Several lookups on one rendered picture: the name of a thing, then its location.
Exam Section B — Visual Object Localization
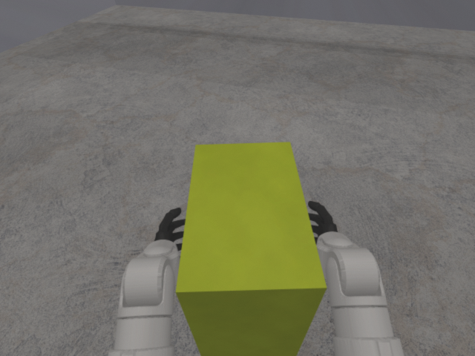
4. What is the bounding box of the left robot hand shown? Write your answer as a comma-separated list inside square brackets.
[154, 208, 186, 251]

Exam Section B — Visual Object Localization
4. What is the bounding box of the robot left forearm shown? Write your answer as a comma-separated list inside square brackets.
[108, 240, 180, 356]

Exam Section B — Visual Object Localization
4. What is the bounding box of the robot right forearm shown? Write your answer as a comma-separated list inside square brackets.
[316, 231, 404, 356]

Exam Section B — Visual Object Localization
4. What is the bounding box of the carton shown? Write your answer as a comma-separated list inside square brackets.
[176, 142, 327, 356]

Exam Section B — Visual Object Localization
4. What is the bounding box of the right robot hand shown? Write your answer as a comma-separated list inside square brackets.
[308, 201, 338, 244]

